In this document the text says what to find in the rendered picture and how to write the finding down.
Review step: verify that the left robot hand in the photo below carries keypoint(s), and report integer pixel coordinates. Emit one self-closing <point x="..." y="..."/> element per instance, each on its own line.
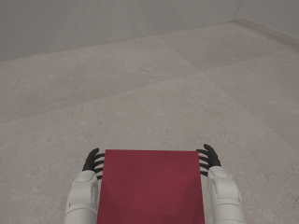
<point x="90" y="162"/>

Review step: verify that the right robot hand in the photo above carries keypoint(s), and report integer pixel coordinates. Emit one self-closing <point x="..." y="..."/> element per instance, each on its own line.
<point x="212" y="159"/>

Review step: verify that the carton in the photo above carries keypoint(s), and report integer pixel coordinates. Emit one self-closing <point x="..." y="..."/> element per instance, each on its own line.
<point x="151" y="187"/>

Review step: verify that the robot right forearm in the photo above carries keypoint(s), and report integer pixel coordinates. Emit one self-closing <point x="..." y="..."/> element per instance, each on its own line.
<point x="226" y="200"/>

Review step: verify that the robot left forearm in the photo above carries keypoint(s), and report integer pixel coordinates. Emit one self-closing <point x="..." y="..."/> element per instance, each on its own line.
<point x="82" y="200"/>

